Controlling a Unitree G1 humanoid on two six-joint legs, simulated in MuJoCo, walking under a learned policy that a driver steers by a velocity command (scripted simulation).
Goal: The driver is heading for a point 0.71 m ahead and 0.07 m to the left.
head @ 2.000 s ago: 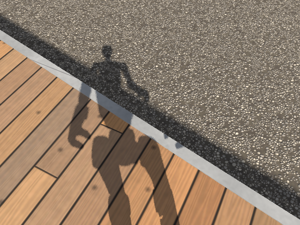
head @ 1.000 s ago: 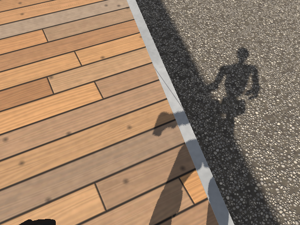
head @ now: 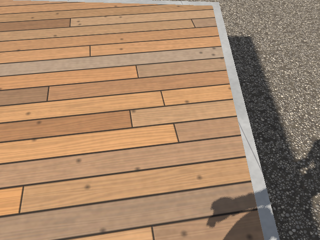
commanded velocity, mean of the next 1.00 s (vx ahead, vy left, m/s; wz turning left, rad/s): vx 0.43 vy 0.00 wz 0.11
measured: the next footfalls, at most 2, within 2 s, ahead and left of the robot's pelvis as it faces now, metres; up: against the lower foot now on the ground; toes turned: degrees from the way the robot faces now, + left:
right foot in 0.16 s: +0.10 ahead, -0.13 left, +0.00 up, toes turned -2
left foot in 0.66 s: +0.49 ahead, +0.07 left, +0.00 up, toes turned +0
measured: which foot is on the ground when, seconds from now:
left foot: down 0.00-0.16, up 0.18-0.64, down 0.66-1.00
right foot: up 0.00-0.14, down 0.16-0.66, up 0.68-1.00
